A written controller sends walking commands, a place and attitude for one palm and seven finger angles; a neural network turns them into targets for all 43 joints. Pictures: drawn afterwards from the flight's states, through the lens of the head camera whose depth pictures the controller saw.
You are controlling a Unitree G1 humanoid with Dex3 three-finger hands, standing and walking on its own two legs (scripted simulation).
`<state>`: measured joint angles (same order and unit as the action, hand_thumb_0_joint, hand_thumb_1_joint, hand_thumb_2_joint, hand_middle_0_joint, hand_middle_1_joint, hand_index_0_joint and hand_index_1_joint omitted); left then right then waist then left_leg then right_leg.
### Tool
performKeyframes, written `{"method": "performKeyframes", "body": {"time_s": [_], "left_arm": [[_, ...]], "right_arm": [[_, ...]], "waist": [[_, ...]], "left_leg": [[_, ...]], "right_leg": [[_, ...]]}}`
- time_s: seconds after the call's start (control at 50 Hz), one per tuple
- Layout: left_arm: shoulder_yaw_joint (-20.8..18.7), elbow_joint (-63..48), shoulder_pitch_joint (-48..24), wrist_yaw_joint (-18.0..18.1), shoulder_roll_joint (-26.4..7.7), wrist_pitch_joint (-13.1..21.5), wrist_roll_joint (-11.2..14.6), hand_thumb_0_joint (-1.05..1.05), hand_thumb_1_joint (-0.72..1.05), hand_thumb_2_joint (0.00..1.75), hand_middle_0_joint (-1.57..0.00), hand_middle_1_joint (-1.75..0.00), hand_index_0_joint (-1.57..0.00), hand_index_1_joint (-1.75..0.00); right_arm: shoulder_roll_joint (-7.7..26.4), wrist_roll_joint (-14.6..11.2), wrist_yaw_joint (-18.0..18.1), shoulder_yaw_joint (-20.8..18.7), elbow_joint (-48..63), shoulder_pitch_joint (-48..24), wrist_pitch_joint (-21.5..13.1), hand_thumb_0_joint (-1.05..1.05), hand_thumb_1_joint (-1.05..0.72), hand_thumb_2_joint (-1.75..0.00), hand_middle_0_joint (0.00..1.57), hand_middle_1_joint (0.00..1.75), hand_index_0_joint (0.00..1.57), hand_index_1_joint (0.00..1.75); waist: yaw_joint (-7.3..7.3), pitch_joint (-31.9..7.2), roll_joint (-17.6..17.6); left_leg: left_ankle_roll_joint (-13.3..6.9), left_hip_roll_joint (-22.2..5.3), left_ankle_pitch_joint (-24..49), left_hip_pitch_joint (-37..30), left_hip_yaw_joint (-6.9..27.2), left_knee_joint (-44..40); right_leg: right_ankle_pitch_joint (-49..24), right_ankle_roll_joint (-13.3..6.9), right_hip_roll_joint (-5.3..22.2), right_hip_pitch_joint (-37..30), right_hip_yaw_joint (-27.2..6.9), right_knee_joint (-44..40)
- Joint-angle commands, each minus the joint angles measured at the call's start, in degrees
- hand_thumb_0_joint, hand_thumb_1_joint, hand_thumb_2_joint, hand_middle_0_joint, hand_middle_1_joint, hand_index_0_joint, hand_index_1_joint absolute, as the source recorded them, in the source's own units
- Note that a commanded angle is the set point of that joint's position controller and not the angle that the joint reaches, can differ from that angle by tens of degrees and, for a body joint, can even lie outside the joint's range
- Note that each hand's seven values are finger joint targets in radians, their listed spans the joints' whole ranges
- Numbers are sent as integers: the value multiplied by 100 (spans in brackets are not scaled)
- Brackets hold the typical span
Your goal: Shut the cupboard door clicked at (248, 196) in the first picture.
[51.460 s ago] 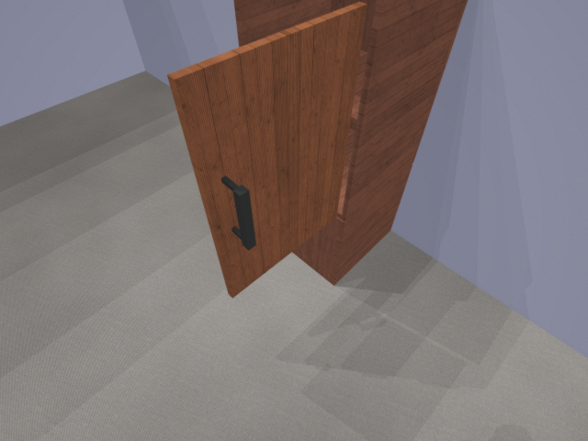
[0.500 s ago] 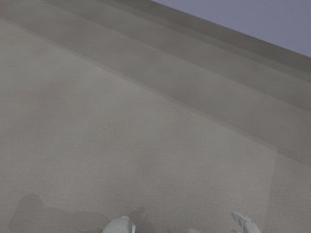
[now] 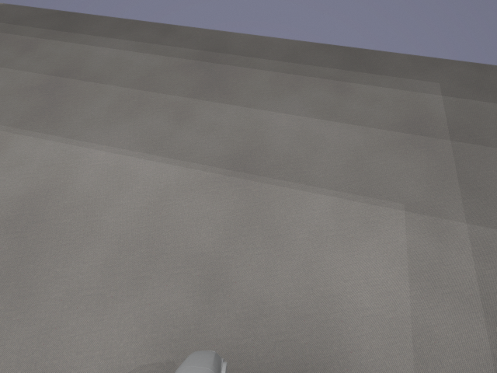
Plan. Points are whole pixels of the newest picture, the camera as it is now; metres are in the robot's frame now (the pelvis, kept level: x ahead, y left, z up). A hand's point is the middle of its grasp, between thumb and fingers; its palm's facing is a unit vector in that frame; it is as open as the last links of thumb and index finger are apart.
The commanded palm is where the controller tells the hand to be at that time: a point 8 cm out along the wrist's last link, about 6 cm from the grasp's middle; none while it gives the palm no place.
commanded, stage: turn to face it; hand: left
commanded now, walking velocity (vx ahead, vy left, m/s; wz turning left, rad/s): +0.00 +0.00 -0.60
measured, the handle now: out of the picture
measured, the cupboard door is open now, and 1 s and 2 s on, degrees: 32 32 32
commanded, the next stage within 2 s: none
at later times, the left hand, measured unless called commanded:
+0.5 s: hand (166, 318) +0.21 +0.18 -0.14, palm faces -0.32 -0.91 -0.28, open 7.4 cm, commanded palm none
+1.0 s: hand (188, 328) +0.21 +0.15 -0.18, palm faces -0.52 -0.83 -0.21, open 7.4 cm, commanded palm none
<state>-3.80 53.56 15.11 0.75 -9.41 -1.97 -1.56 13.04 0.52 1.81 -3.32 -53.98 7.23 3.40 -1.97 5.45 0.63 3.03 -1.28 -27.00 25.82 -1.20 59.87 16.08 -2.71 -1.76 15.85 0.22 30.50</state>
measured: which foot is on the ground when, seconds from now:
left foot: up 0.00-0.16, down 0.18-0.54, up 0.56-0.90, down 0.92-1.00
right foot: down 0.00-0.18, up 0.20-0.52, down 0.54-0.92, up 0.94-1.00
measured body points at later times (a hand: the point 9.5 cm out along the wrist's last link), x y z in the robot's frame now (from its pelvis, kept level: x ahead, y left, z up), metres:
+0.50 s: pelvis +0.01 +0.02 +0.00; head +0.06 -0.01 +0.44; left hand +0.23 +0.23 -0.12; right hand -0.02 -0.24 -0.15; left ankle +0.04 +0.15 -0.74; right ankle -0.04 -0.09 -0.72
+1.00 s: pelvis +0.03 +0.01 -0.01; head +0.09 +0.00 +0.44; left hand +0.23 +0.19 -0.16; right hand -0.01 -0.26 -0.13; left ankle +0.11 +0.10 -0.74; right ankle -0.06 -0.07 -0.70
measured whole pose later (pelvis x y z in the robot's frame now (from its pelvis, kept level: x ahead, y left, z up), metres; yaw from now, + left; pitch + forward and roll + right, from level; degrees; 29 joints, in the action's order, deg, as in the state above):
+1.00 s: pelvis +0.03 +0.01 -0.01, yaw -35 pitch +1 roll +0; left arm -4.6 51.5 11.2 -0.8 -14.5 -4.6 -1.2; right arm 11.7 1.2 1.7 -0.5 -47.7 8.8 0.5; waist -1.4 5.1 -3.3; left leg -0.1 -2.7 -17.3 18.6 -3.9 34.5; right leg 29.5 0.7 -3.2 24.0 -3.7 52.9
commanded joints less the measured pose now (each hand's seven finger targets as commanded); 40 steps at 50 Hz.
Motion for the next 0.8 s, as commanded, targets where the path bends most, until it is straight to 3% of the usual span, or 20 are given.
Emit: {"method": "performKeyframes", "body": {"time_s": [0.0,0.04,0.08,0.12,0.14,0.16,0.18,0.22,0.28,0.4,0.42,0.46,0.48,0.5,0.52,0.54,0.56,0.6,0.64,0.78], "left_arm": [[-349,-389,239,46,-1276,103,-11,0,90,90,-20,-30,-20,-30],[-376,-436,90,19,-1362,64,-26,0,90,90,-20,-30,-20,-30],[-377,-524,-240,-5,-1419,22,-11,0,90,90,-20,-30,-20,-30],[-331,-613,-535,-38,-1255,-21,52,0,90,90,-20,-30,-20,-30],[-269,-747,-433,-79,-970,-51,107,0,90,90,-20,-30,-20,-30],[-215,-883,-448,-124,-857,-53,94,0,90,90,-20,-30,-20,-30],[-226,-879,-603,-140,-1053,-79,30,0,90,90,-20,-30,-20,-30],[-273,-826,-645,-225,-1080,-110,20,0,90,90,-20,-30,-20,-30],[-208,-862,-753,-309,-926,-186,54,0,90,90,-20,-30,-20,-30],[-123,-1037,-1094,-348,-826,-137,52,0,90,90,-20,-30,-20,-30],[-117,-1049,-1068,-334,-855,-119,48,0,90,90,-20,-30,-20,-30],[-133,-943,-733,-319,-940,-57,54,0,90,90,-20,-30,-20,-30],[-188,-816,-336,-293,-1146,-10,41,0,90,90,-20,-30,-20,-30],[-282,-693,43,-222,-1731,71,-7,0,90,90,-20,-30,-20,-30],[-337,-607,301,-141,-2057,96,34,0,90,90,-20,-30,-20,-30],[-368,-607,318,-48,-1984,86,54,0,90,90,-20,-30,-20,-30],[-340,-686,-60,-6,-1842,55,47,0,90,90,-20,-30,-20,-30],[-243,-870,-601,4,-1520,44,44,0,90,90,-20,-30,-20,-30],[-242,-898,-677,0,-1481,65,28,0,90,90,-20,-30,-20,-30],[-317,-810,-502,-40,-1554,44,-12,0,90,90,-20,-30,-20,-30]], "right_arm": [[234,-3,4,-28,654,-230,-205,0,-90,-90,20,30,20,30],[249,-21,11,-27,683,-149,-227,0,-90,-90,20,30,20,30],[309,-31,33,-37,635,266,-241,0,-90,-90,20,30,20,30],[479,-19,49,-55,500,751,-321,0,-90,-90,20,30,20,30],[994,62,70,-116,538,882,-390,0,-90,-90,20,30,20,30],[1404,107,80,-183,622,973,-361,0,-90,-90,20,30,20,30],[1339,144,93,-151,650,929,-358,0,-90,-90,20,30,20,30],[1126,149,96,-79,803,457,-367,0,-90,-90,20,30,20,30],[1050,155,81,-64,801,428,-344,0,-90,-90,20,30,20,30],[1247,143,-1,-175,632,760,-310,0,-90,-90,20,30,20,30],[1259,139,-20,-198,632,751,-300,0,-90,-90,20,30,20,30],[1300,108,-46,-224,638,628,-281,0,-90,-90,20,30,20,30],[1255,67,-72,-233,678,565,-276,0,-90,-90,20,30,20,30],[872,17,-105,-159,844,527,-266,0,-90,-90,20,30,20,30],[632,33,-92,-68,1106,167,-227,0,-90,-90,20,30,20,30],[722,22,4,-42,1057,44,-165,0,-90,-90,20,30,20,30],[716,7,27,-53,1010,-1,-166,0,-90,-90,20,30,20,30],[719,36,-16,-51,842,154,-164,0,-90,-90,20,30,20,30],[613,44,-51,-39,756,320,-151,0,-90,-90,20,30,20,30],[529,4,-44,-53,913,160,-182,0,-90,-90,20,30,20,30]], "waist": [[-75,-1025,-688],[-41,-938,-745],[174,-955,-823],[415,-974,-541],[411,-1055,734],[420,-932,1765],[477,-832,1335],[206,-562,1064],[201,-590,945],[412,-809,1165],[403,-784,1256],[194,-923,1002],[3,-1044,632],[-172,-1205,-888],[-326,-1054,-1614],[-326,-1050,-1591],[-177,-830,-1623],[127,-768,-993],[180,-938,-851],[122,-786,-933]], "left_leg": [[75,-50,107,401,93,-843],[49,10,136,75,57,-1423],[30,80,552,-508,18,-2215],[-38,-93,1565,-1798,110,-3617],[-435,-1218,2021,-2443,1269,-4175],[-1126,-2443,2688,-2315,2251,-4401],[-1398,-2565,2777,-1842,2296,-4356],[-1321,-2146,3273,-1602,1538,-4153],[-1129,-1757,3706,-1789,496,-3933],[-1040,-1846,3947,-2053,-35,-3581],[-996,-1886,3979,-1992,-81,-3457],[-683,-1719,3696,-1768,-372,-2889],[-407,-1494,3116,-1281,-588,-2260],[-44,-913,1268,9,-978,-1113],[137,-341,-1064,924,-662,79],[92,-464,-934,1072,52,664],[103,-495,-635,1289,215,928],[193,-545,43,982,182,754],[231,-426,267,618,14,271],[174,-134,286,94,-35,-1132]], "right_leg": [[-3501,-926,1521,-1400,-1793,-642],[-3306,-874,1441,-1116,-1899,-586],[-3002,-699,1283,-729,-1912,-422],[-2011,-229,823,214,-1634,29],[-476,111,89,1143,-1081,831],[1964,365,-205,1600,-235,2169],[2027,413,21,1487,-388,3097],[1600,504,270,1600,-261,3694],[1240,585,354,1365,36,3177],[1040,497,225,706,473,1588],[949,459,203,513,523,1286],[23,363,101,-241,641,85],[-734,257,258,-1036,440,-617],[-2311,-167,1477,-2170,-939,-939],[-4379,-790,2473,-1986,-2106,-819],[-4081,-1077,2400,-1665,-2206,-860],[-3521,-1106,2191,-1527,-2134,-875],[-3359,-876,1704,-1192,-1417,-740],[-3389,-758,1479,-1112,-1139,-673],[-2601,-842,1422,-679,-1809,-715]]}}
